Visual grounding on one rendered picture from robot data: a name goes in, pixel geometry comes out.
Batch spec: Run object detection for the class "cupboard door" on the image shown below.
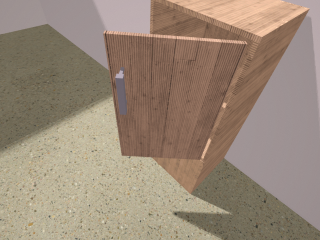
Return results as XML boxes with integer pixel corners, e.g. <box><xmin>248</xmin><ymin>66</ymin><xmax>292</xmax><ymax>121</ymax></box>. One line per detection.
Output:
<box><xmin>103</xmin><ymin>30</ymin><xmax>248</xmax><ymax>160</ymax></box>

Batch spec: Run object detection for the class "handle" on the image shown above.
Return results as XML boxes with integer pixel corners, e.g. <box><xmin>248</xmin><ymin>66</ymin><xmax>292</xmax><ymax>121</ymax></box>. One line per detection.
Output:
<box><xmin>115</xmin><ymin>67</ymin><xmax>127</xmax><ymax>115</ymax></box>

